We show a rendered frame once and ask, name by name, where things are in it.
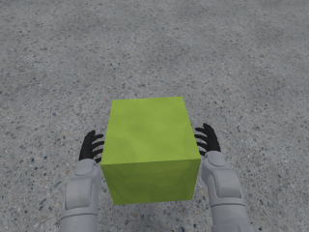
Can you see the carton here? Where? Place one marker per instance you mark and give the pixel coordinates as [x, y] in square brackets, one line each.
[150, 153]

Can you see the right robot forearm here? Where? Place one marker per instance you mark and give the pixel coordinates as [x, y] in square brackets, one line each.
[226, 198]

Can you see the left robot forearm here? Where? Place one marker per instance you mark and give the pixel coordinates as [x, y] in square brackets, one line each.
[79, 211]

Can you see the left robot hand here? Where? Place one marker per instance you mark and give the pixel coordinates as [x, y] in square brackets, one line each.
[87, 147]

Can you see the right robot hand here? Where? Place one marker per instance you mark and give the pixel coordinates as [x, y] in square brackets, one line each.
[210, 139]

